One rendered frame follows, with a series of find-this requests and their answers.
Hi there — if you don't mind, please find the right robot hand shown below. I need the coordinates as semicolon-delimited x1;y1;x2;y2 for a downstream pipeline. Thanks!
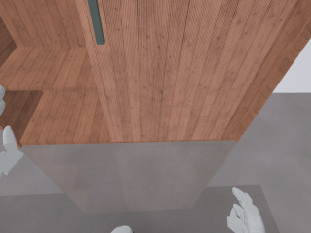
227;187;266;233

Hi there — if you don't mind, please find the handle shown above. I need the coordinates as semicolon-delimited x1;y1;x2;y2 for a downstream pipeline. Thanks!
288;0;311;42
87;0;105;45

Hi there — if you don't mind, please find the wardrobe door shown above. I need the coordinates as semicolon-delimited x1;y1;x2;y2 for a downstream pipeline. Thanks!
223;0;310;135
75;0;296;142

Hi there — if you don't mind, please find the left robot hand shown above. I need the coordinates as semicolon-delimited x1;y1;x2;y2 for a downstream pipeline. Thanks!
0;85;24;177

